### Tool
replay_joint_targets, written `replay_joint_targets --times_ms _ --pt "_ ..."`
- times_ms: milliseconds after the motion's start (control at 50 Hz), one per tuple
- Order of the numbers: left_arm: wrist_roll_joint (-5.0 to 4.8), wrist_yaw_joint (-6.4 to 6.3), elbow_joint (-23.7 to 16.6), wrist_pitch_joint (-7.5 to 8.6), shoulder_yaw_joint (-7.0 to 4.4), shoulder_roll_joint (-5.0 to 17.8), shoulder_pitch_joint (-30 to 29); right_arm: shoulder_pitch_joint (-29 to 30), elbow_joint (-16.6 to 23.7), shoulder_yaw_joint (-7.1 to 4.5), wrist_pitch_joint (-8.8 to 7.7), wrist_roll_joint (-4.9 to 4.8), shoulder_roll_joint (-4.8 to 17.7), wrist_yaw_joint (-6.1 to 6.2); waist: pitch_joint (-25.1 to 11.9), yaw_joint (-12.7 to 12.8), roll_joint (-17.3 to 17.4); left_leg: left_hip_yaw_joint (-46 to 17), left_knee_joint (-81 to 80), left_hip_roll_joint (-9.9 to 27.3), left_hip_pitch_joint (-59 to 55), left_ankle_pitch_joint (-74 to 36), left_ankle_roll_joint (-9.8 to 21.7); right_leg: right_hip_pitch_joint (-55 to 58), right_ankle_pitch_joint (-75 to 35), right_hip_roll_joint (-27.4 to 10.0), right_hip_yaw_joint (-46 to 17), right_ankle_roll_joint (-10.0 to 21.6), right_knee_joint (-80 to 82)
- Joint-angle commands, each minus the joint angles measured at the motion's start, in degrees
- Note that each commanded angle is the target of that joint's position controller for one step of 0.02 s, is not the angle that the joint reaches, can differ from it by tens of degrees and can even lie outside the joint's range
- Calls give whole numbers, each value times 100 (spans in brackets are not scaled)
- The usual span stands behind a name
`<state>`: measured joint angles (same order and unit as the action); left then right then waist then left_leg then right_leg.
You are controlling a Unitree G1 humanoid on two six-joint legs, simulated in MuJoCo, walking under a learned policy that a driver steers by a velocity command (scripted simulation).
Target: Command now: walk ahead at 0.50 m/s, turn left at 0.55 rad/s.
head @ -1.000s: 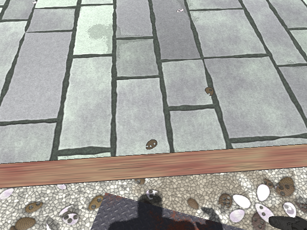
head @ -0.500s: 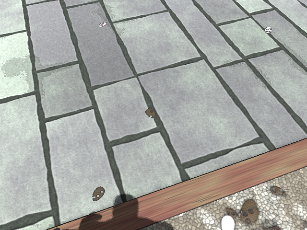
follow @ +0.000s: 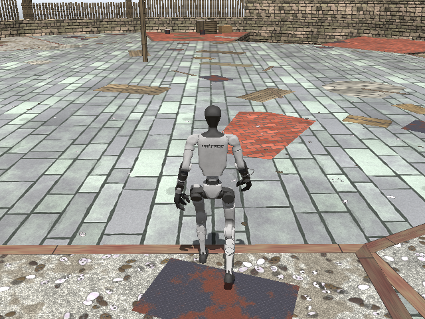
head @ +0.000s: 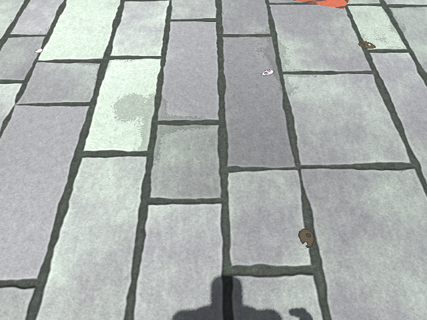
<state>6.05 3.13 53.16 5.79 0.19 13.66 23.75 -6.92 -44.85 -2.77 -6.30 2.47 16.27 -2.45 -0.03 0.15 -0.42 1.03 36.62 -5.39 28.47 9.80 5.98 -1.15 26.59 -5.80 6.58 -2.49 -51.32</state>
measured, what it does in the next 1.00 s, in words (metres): goes down: right foot 0.05 m lower, then left foot 0.08 m lower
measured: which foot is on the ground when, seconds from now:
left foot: down 0.00-0.48, up 0.50-0.76, down 0.78-1.00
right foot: up 0.00-0.32, down 0.34-0.76, up 0.78-1.00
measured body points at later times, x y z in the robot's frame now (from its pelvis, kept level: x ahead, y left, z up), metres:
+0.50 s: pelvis +0.30 -0.04 -0.05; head +0.32 -0.06 +0.40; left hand +0.52 +0.19 -0.10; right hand +0.22 -0.30 -0.18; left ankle +0.12 +0.07 -0.67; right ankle +0.35 -0.15 -0.74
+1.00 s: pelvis +0.56 -0.02 -0.12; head +0.59 -0.02 +0.32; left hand +0.63 +0.25 -0.25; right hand +0.74 -0.24 -0.23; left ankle +0.66 +0.07 -0.85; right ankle +0.58 -0.16 -0.74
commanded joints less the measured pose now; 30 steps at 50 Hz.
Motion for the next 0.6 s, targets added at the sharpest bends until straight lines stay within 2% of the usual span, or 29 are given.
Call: replay_joint_targets --times_ms 20,40,60,80,100,140,160,180,200,220,240,260,280,300,320,340,360,380,400,420,440,460,480,500,520,540,560,580,600 --pt "-226 58 -903 170 -78 664 -1437 -2652 -674 -390 -151 -13 1078 105 -113 -1323 463 -3374 -1761 1626 -4464 630 1236 -5217 45 360 -1268 246 -2636" --pt "-102 -115 -1007 199 -65 733 -1282 -2115 -605 -203 -223 -62 674 67 -275 -869 436 -3088 -1747 1524 -3467 96 1307 -4504 -133 196 -1433 293 -2245" --pt "-35 -226 -1016 168 3 530 -1172 -1702 -561 -78 -244 -87 368 20 -165 -484 311 -2811 -1893 1487 -2455 -236 1327 -3857 -321 28 -1388 336 -1947" --pt "-7 -309 -1011 83 77 318 -1034 -1209 -385 25 -233 -62 225 -24 -107 -104 200 -2718 -2161 1440 -1477 -289 1321 -3201 -344 -98 -1363 317 -1642" --pt "-23 -357 -1046 -19 79 332 -976 -827 -211 63 -240 -61 183 -50 -44 101 157 -2684 -2417 1392 -920 -87 1339 -2919 -140 -73 -1286 239 -1383" --pt "-109 -396 -1082 -138 70 477 -906 -412 29 -1 -287 -42 479 -101 35 250 102 -2239 -2635 1108 -69 228 1125 -2321 -354 -3 -1014 67 -445" --pt "-132 -369 -1176 -160 112 377 -1074 -473 72 -36 -276 13 645 -137 122 192 -2 -1894 -2612 807 441 122 962 -1791 -758 133 -773 32 179" --pt "-137 -308 -1323 -180 208 118 -1385 -703 29 -76 -214 81 783 -184 154 31 132 -1653 -2501 565 794 115 886 -1365 -1233 324 -509 4 402" --pt "-44 -236 -1277 -135 274 -19 -1015 -675 94 -72 -177 265 774 -190 40 157 213 -1510 -2019 483 1404 -84 804 -680 -2841 359 -570 87 -277" --pt "-46 -187 -1287 -114 215 163 -788 -645 199 -66 -172 287 749 -202 41 282 157 -1604 -1688 527 1494 -228 863 -618 -2824 370 -488 63 -336" --pt "-63 -163 -1333 -85 128 449 -634 -620 319 -86 -198 274 807 -181 37 326 185 -1822 -1292 603 1317 -401 857 -629 -2359 399 -455 46 -387" --pt "-32 -147 -1476 -70 123 532 -870 -939 258 -114 -230 228 796 -133 24 62 158 -2006 -981 590 488 -107 865 -1208 -2327 366 -697 14 41" --pt "-99 -206 -1628 -28 114 646 -1652 -1699 -54 -57 -300 203 520 26 250 -560 282 -2805 -138 1010 -1680 484 716 -3352 -3167 -115 -1850 -63 898" --pt "-91 -285 -1839 -5 101 660 -2449 -2752 -386 -37 -282 28 251 233 279 -1240 251 -3241 628 1153 -3963 746 729 -5505 -3003 -42 -1898 -213 1641" --pt "-82 -287 -1998 61 116 513 -3161 -3669 -676 -84 -225 -153 214 404 266 -1797 404 -3488 1314 1059 -5251 499 682 -6817 -2710 99 -1730 -306 1956" --pt "-108 -229 -1933 120 135 370 -3372 -4038 -775 -108 -147 -324 218 492 241 -1975 394 -3360 1820 959 -5369 -112 543 -7207 -2711 167 -1436 -290 2093" --pt "-218 -194 -1989 136 76 441 -3896 -5068 -1029 -71 -79 -460 112 575 85 -2312 264 -3088 2050 766 -5530 -737 366 -7454 -2255 237 -1045 -243 1874" --pt "-111 -149 -2087 190 55 392 -4326 -5131 -1013 -50 -83 -537 249 651 278 -2312 300 -2511 1981 258 -4831 -725 114 -7232 -1764 411 -593 -127 1642" --pt "81 -171 -2239 219 69 282 -4769 -5381 -1154 -93 -80 -518 296 718 409 -2348 512 -2334 1740 -145 -4438 -609 -146 -6931 -944 579 -273 66 1151" --pt "156 -125 -2052 294 104 156 -4427 -4934 -971 -34 -70 -600 192 725 485 -2025 723 -2534 1976 -131 -3831 -1066 -144 -6407 -422 640 -293 93 1276" --pt "69 -137 -1605 309 76 178 -3516 -4380 -787 3 -46 -618 164 699 412 -1507 227 -2437 2225 -185 -3270 -891 -295 -5392 -1183 580 -323 42 1767" --pt "-53 -151 -1155 271 -10 397 -2073 -2969 -345 -6 2 -672 317 553 -112 -476 -571 -1519 2831 -689 -1134 -448 -747 -2270 -3062 466 -371 155 2676" --pt "-454 -234 -599 127 -261 831 668 -1559 210 -3 93 -536 536 204 -1175 1096 -1191 -362 4500 -1225 1906 999 -1477 2416 -4384 -61 -1061 687 3160" --pt "-688 -370 -413 42 -317 797 2060 -828 344 118 179 -41 204 -98 -1483 1827 -1136 -737 5156 -624 3637 3519 -1023 4006 -2614 -868 -3207 982 2838" --pt "-426 -368 -576 155 -398 972 1614 -212 518 81 52 6 96 -114 301 1645 -794 -1232 5472 -98 3931 2800 -762 2579 -4677 -994 -2580 1241 2809" --pt "-1242 -427 -759 179 -191 360 -54 -571 333 242 -27 -470 -7 235 823 811 -886 -334 5497 286 4118 2361 -641 1565 -6658 -1085 -2740 1421 3164" --pt "-1166 -401 -911 279 -127 267 -160 -739 253 335 -107 -427 -127 379 931 736 -665 -269 5338 457 3786 2363 -652 928 -7880 -1220 -2686 1590 3345" --pt "-864 -428 -839 316 -368 928 -142 -1010 302 384 -145 -341 -368 456 465 434 -880 -449 4981 739 3706 1639 -579 738 -7235 -1710 -3627 1816 3468" --pt "-807 -381 -886 309 -365 812 -292 -987 174 297 -116 -254 -93 498 714 331 -465 -459 4639 828 3260 1410 -569 -16 -7742 -1424 -3214 1715 3412"
Keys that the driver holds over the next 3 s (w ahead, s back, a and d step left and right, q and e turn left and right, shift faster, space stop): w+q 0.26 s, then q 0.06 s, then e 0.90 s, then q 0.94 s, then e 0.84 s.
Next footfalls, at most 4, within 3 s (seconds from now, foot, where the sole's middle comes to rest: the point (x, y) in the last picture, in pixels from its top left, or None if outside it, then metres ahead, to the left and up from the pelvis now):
0.34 right None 0.35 -0.15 -0.80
0.78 left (204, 276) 0.70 0.07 -0.88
1.18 right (276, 300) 0.61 -0.18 -0.88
1.54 left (209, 290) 0.65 0.05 -0.88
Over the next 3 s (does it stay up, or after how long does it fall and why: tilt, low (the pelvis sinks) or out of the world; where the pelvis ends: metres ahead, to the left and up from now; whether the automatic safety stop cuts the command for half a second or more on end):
stays up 0.60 -0.08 -0.10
